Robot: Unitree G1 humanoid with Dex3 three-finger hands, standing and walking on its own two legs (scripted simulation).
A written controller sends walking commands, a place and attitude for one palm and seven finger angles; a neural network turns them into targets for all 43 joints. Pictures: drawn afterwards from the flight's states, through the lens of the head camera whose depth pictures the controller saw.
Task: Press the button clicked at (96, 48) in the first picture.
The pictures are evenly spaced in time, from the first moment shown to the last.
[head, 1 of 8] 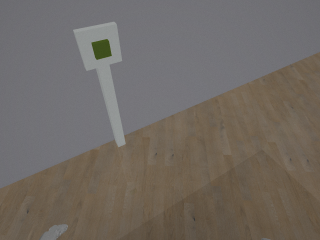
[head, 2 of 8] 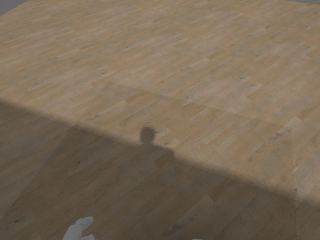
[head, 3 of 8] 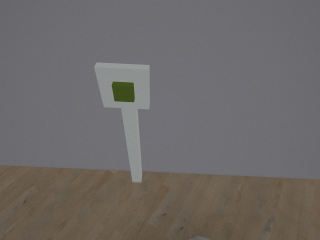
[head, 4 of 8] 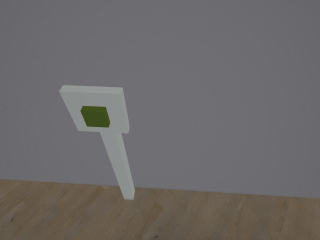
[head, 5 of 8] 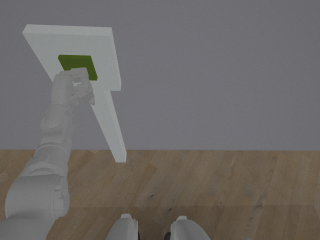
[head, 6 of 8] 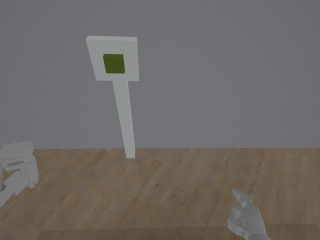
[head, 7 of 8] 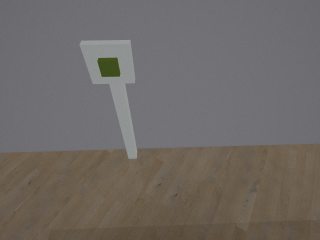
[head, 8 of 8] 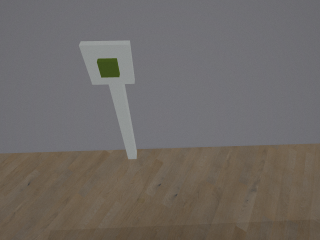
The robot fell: no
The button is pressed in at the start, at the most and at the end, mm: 0 10 0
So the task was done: yes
